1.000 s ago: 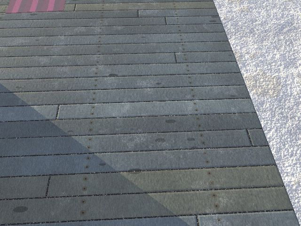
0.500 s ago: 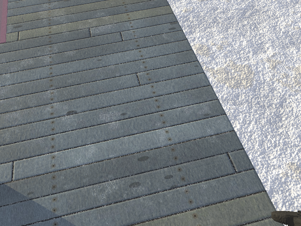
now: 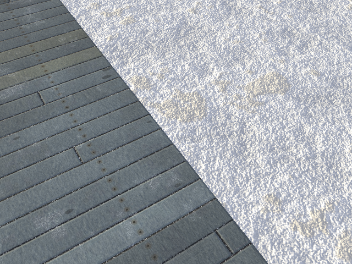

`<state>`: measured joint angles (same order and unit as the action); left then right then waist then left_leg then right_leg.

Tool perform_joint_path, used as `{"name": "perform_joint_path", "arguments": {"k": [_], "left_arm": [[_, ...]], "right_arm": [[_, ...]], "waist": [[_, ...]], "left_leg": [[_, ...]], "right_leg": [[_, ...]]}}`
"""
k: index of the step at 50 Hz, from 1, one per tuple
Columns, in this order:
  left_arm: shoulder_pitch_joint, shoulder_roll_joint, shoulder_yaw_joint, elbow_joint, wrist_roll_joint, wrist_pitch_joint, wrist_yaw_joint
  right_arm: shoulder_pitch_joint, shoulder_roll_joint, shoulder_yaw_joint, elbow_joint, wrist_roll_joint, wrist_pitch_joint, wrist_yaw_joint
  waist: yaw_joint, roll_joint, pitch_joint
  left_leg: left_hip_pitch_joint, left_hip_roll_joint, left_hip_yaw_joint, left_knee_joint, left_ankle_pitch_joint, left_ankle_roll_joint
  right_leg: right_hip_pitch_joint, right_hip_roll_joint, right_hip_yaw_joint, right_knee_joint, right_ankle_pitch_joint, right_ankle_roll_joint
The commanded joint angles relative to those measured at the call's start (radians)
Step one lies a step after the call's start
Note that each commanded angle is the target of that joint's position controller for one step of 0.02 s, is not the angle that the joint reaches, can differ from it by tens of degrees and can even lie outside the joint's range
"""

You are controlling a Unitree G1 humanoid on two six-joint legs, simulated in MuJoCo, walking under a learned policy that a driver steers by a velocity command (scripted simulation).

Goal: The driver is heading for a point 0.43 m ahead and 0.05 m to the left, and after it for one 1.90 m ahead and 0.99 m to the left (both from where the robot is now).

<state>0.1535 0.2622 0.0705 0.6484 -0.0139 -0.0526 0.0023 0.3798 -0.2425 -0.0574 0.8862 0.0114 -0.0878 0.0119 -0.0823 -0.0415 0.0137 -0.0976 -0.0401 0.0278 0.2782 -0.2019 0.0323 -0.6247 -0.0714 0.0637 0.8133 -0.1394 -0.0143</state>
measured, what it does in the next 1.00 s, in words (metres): walks ahead, turning left: right foot, then left foot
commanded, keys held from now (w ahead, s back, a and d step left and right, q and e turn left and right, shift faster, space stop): w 0.24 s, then w+q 0.18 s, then q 0.58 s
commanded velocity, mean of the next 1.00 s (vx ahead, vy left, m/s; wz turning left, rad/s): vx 0.32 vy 0.00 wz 0.29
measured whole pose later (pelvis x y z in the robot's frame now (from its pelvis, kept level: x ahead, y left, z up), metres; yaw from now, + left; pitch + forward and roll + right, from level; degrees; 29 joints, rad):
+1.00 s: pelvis +0.38 -0.02 -0.01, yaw +22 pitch +0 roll -2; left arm 0.08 0.27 0.04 0.70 0.00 0.02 0.04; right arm 0.11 -0.28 -0.06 0.73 0.01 0.03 0.00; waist -0.04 0.01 0.09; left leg -0.38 -0.11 -0.11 0.48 -0.09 0.07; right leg -0.46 0.02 0.09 0.83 -0.38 0.08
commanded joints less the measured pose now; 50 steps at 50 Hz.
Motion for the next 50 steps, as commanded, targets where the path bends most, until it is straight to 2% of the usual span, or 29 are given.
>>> {"name": "perform_joint_path", "arguments": {"k": [1, 3, 6, 8, 9, 10, 11, 12, 13, 14, 15, 17, 21, 25, 27, 30, 33, 34, 35, 36, 37, 38, 39, 40, 41, 43, 46, 47, 50], "left_arm": [[-0.103, 0.016, -0.001, -0.089, -0.003, -0.021, -0.011], [-0.149, 0.019, 0.002, -0.106, -0.013, -0.024, -0.023], [-0.176, 0.035, 0.013, -0.124, -0.016, -0.026, -0.033], [-0.077, 0.067, 0.034, -0.1, -0.007, -0.023, -0.025], [0.063, 0.092, 0.05, -0.059, 0.007, -0.019, -0.016], [0.245, 0.162, 0.07, -0.02, 0.022, -0.016, -0.006], [0.284, 0.229, 0.071, -0.006, 0.016, -0.014, -0.007], [0.328, 0.154, 0.055, 0.013, 0.004, -0.011, -0.017], [0.259, 0.109, 0.037, 0.011, 0.005, -0.009, -0.023], [0.178, 0.078, 0.023, 0.002, 0.011, -0.008, -0.027], [0.122, 0.056, 0.013, 0.001, 0.021, -0.013, -0.032], [0.069, 0.031, 0.007, 0.012, 0.03, -0.034, -0.036], [0.107, 0.07, 0.018, 0.062, 0.04, -0.064, -0.024], [0.051, 0.09, 0.013, 0.081, 0.047, -0.055, -0.002], [0.057, 0.111, 0.014, 0.094, 0.034, -0.043, 0.01], [0.09, 0.149, 0.015, 0.117, 0.015, -0.008, 0.012], [0.069, 0.187, 0.026, 0.121, -0.003, 0.029, 0.024], [0.043, 0.185, 0.026, 0.113, -0.006, 0.041, 0.03], [0.042, 0.167, 0.018, 0.108, -0.004, 0.045, 0.035], [0.06, 0.128, -0.005, 0.08, 0.026, 0.036, 0.029], [0.152, 0.03, -0.034, 0.053, 0.035, 0.035, 0.018], [0.111, 0.096, -0.024, 0.061, 0.012, 0.031, 0.005], [0.045, 0.118, -0.015, 0.041, -0.008, 0.035, 0.004], [0.022, 0.112, -0.012, 0.05, 0.001, 0.041, 0.015], [0.008, 0.129, -0.004, 0.049, 0.014, 0.053, 0.03], [0.002, 0.106, -0.01, 0.033, 0.014, 0.067, 0.038], [0.004, 0.095, -0.013, 0.016, 0.015, 0.065, 0.051], [0.003, 0.09, -0.013, 0.013, 0.016, 0.069, 0.05], [-0.028, 0.082, -0.011, -0.009, 0.011, 0.071, 0.039]], "right_arm": [[-0.045, -0.17, -0.033, -0.055, 0.012, -0.01, -0.008], [0.011, -0.175, -0.033, -0.025, 0.019, -0.005, -0.01], [0.012, -0.195, -0.04, -0.004, 0.027, 0.008, -0.013], [-0.013, -0.196, -0.038, 0.004, 0.031, 0.018, -0.022], [-0.034, -0.187, -0.031, -0.008, 0.028, 0.024, -0.024], [-0.05, -0.15, -0.013, -0.039, 0.0, 0.025, -0.03], [0.101, -0.027, 0.03, -0.037, -0.025, 0.016, -0.025], [0.098, -0.116, 0.007, -0.008, -0.005, 0.009, -0.013], [0.013, -0.173, -0.013, -0.033, 0.024, 0.005, -0.004], [-0.064, -0.168, -0.015, -0.046, 0.036, 0.006, -0.002], [-0.089, -0.155, -0.017, -0.049, 0.031, 0.01, -0.003], [-0.041, -0.114, -0.016, -0.028, 0.036, 0.034, -0.009], [-0.115, -0.105, -0.018, -0.049, 0.036, 0.057, -0.02], [-0.165, -0.077, -0.008, -0.061, 0.005, 0.059, -0.009], [-0.23, -0.066, 0.002, -0.093, -0.003, 0.061, 0.004], [-0.312, -0.085, 0.002, -0.142, 0.003, 0.067, 0.026], [-0.268, -0.128, -0.016, -0.159, 0.006, 0.072, 0.043], [-0.187, -0.157, -0.032, -0.142, 0.009, 0.071, 0.044], [-0.073, -0.209, -0.059, -0.119, 0.006, 0.066, 0.034], [0.005, -0.307, -0.081, -0.126, -0.001, 0.069, 0.009], [-0.051, -0.311, -0.071, -0.161, -0.022, 0.071, 0.001], [-0.137, -0.234, -0.055, -0.189, -0.007, 0.079, 0.01], [-0.201, -0.189, -0.042, -0.205, 0.002, 0.077, 0.013], [-0.245, -0.169, -0.038, -0.204, 0.012, 0.08, 0.014], [-0.28, -0.159, -0.035, -0.208, 0.02, 0.082, 0.01], [-0.297, -0.175, -0.04, -0.209, 0.006, 0.092, 0.0], [-0.299, -0.192, -0.046, -0.218, -0.007, 0.097, -0.017], [-0.313, -0.186, -0.045, -0.225, 0.001, 0.1, -0.021], [-0.32, -0.182, -0.041, -0.237, -0.004, 0.121, -0.022]], "waist": [[0.013, 0.128, 0.015], [-0.004, 0.132, 0.035], [0.019, 0.145, 0.046], [0.096, 0.153, -0.011], [0.168, 0.13, -0.092], [0.231, 0.019, -0.239], [0.165, -0.234, -0.354], [0.196, -0.182, -0.364], [0.184, -0.125, -0.214], [0.163, -0.06, -0.122], [0.134, -0.046, -0.059], [0.079, -0.081, -0.034], [0.083, -0.035, 0.02], [0.075, -0.02, 0.029], [0.105, -0.014, 0.036], [0.136, 0.007, 0.057], [0.105, -0.016, 0.013], [0.063, -0.012, -0.033], [0.006, 0.034, -0.102], [-0.001, 0.233, -0.216], [0.085, 0.347, -0.37], [0.042, 0.175, -0.371], [0.058, 0.146, -0.233], [0.075, 0.049, -0.148], [0.078, 0.05, -0.121], [0.091, 0.122, -0.106], [0.081, 0.149, -0.139], [0.077, 0.157, -0.146], [0.058, 0.161, -0.135]], "left_leg": [[-0.025, 0.239, -0.14, -0.123, 0.239, 0.154], [-0.008, 0.256, -0.131, -0.116, 0.255, 0.147], [0.064, 0.294, -0.134, -0.071, 0.35, 0.126], [0.077, 0.274, -0.1, 0.054, 0.571, 0.098], [0.024, 0.229, -0.069, 0.211, 0.67, 0.076], [-0.162, 0.171, -0.026, 0.493, 0.423, 0.035], [-0.496, 0.012, -0.014, 0.835, -0.3, -0.033], [-0.605, 0.035, -0.13, 0.993, -0.397, -0.021], [-0.684, 0.081, -0.117, 1.041, -0.335, -0.006], [-0.665, 0.112, -0.099, 1.005, -0.244, -0.003], [-0.63, 0.133, -0.101, 0.952, -0.18, -0.008], [-0.518, 0.158, -0.12, 0.883, -0.102, -0.018], [-0.578, 0.133, -0.16, 0.757, 0.038, -0.035], [-0.495, 0.121, -0.122, 0.558, 0.205, -0.05], [-0.448, 0.118, -0.062, 0.486, 0.256, -0.049], [-0.47, 0.106, -0.022, 0.391, 0.186, -0.033], [-0.418, 0.066, 0.019, 0.325, 0.062, -0.004], [-0.323, 0.034, 0.042, 0.288, 0.075, 0.01], [-0.146, 0.013, 0.005, 0.203, 0.252, 0.049], [0.091, 0.197, -0.281, 0.2, 0.695, 0.15], [0.314, 0.417, -0.675, 0.154, 0.756, 0.394], [0.218, 0.386, -0.612, 0.097, 0.52, 0.374], [0.128, 0.332, -0.52, 0.091, 0.4, 0.319], [0.033, 0.283, -0.451, 0.071, 0.303, 0.258], [-0.047, 0.249, -0.411, 0.055, 0.236, 0.231], [-0.136, 0.2, -0.38, 0.035, 0.238, 0.221], [-0.149, 0.192, -0.385, 0.054, 0.275, 0.227], [-0.164, 0.185, -0.384, 0.056, 0.247, 0.218], [-0.19, 0.164, -0.442, 0.046, 0.036, 0.205]], "right_leg": [[0.041, 0.01, -0.035, -0.146, 0.135, 0.008], [0.079, 0.027, -0.047, -0.201, 0.167, 0.006], [0.108, 0.041, -0.048, -0.266, 0.1, -0.027], [0.278, 0.073, -0.076, -0.334, 0.104, -0.066], [0.475, 0.083, -0.083, -0.353, 0.142, -0.097], [0.773, -0.078, 0.087, -0.32, 0.288, -0.147], [1.044, -0.309, 0.469, -0.384, 0.211, -0.288], [1.0, -0.304, 0.601, -0.449, -0.016, -0.294], [0.884, -0.275, 0.467, -0.469, -0.094, -0.261], [0.737, -0.233, 0.365, -0.505, -0.056, -0.233], [0.618, -0.196, 0.288, -0.551, -0.015, -0.219], [0.49, -0.16, 0.189, -0.625, 0.012, -0.201], [0.484, -0.165, 0.072, -0.692, 0.065, -0.203], [0.479, -0.132, -0.128, -0.634, 0.492, -0.156], [0.474, -0.128, -0.182, -0.611, 0.553, -0.15], [0.574, -0.165, -0.181, -0.565, 0.558, -0.155], [0.673, -0.188, -0.183, -0.42, 0.674, -0.126], [0.671, -0.17, -0.201, -0.304, 0.704, -0.102], [0.607, -0.105, -0.23, -0.111, 0.618, -0.048], [0.405, 0.008, -0.256, 0.234, 0.125, 0.037], [0.114, 0.218, -0.114, 0.554, -0.585, 0.102], [0.088, 0.154, 0.027, 0.56, -0.545, 0.081], [0.035, 0.125, 0.01, 0.539, -0.499, 0.06], [0.031, 0.088, 0.008, 0.444, -0.442, 0.055], [0.072, 0.066, 0.01, 0.357, -0.389, 0.06], [0.172, 0.09, -0.013, 0.225, -0.346, 0.086], [0.216, 0.103, -0.005, 0.088, -0.272, 0.1], [0.236, 0.108, -0.012, 0.055, -0.241, 0.101], [0.257, 0.124, -0.005, -0.005, -0.203, 0.09]]}}
Keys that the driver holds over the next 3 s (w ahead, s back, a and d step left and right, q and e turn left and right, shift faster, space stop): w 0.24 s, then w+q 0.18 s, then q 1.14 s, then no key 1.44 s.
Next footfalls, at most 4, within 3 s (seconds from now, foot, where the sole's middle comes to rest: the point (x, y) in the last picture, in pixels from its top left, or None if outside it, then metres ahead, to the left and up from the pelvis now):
0.20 right None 0.26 -0.15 -0.78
0.70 left None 0.48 0.08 -0.78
1.14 right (197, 255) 0.52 -0.11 -0.78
1.60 left None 0.33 0.07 -0.78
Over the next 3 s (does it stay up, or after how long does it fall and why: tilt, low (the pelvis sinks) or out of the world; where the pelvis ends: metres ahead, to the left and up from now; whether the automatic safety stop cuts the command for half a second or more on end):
stays up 0.38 0.02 -0.01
